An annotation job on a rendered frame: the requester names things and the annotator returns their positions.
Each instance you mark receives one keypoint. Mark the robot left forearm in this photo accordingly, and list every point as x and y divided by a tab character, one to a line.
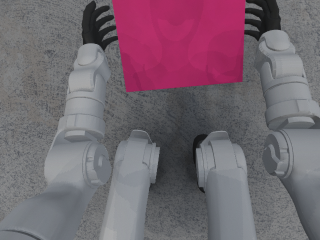
85	99

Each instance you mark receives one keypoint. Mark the robot left hand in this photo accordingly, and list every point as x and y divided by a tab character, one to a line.
90	27

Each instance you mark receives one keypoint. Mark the robot left upper arm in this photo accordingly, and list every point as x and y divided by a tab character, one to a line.
73	173

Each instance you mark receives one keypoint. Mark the robot right forearm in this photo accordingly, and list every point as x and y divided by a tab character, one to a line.
284	84

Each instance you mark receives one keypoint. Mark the carton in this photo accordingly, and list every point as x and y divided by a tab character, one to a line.
180	43

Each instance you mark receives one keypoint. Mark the right robot thigh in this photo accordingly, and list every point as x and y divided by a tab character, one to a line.
228	202

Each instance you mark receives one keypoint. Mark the robot right upper arm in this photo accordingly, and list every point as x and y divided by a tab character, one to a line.
293	155

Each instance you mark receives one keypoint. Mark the robot right hand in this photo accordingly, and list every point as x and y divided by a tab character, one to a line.
269	16

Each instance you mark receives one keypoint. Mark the robot right shin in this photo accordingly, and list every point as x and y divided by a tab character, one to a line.
238	152

